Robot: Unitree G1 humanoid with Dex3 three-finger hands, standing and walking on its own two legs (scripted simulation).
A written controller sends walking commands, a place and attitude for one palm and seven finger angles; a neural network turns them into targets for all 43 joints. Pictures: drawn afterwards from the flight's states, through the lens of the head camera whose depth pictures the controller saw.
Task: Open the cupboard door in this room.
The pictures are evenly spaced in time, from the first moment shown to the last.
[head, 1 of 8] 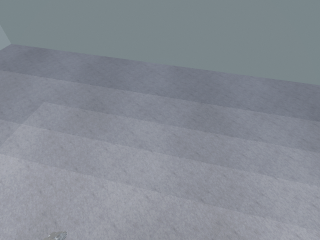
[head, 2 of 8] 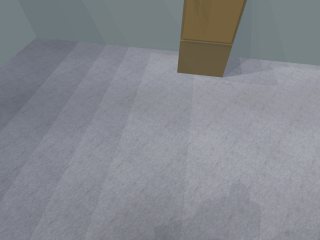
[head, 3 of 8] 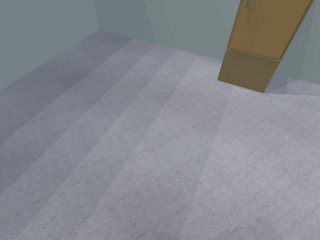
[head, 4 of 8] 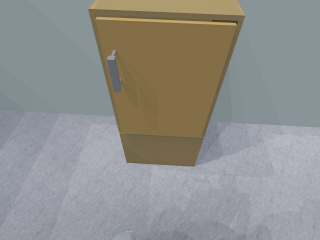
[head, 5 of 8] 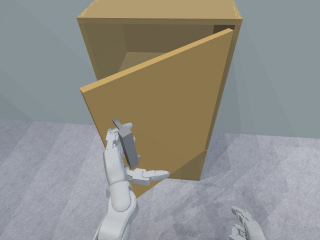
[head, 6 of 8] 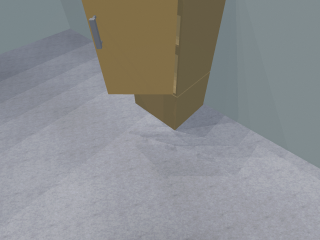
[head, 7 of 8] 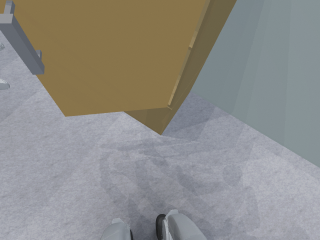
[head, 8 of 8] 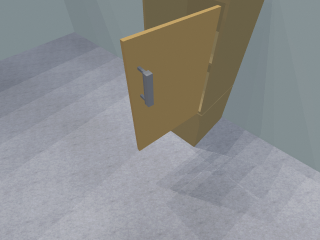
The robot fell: no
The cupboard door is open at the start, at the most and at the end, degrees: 0 83 81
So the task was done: yes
